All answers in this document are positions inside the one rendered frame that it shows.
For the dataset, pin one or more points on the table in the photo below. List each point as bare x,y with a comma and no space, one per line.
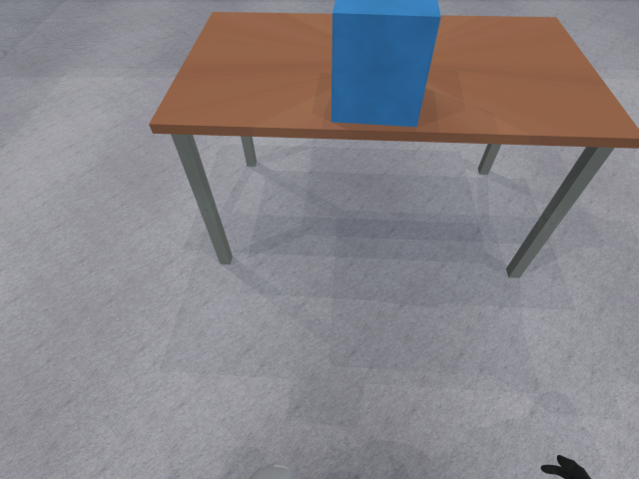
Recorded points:
495,80

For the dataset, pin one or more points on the carton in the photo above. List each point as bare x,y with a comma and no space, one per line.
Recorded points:
381,55

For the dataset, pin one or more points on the robot right hand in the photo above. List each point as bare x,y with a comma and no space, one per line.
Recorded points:
568,469

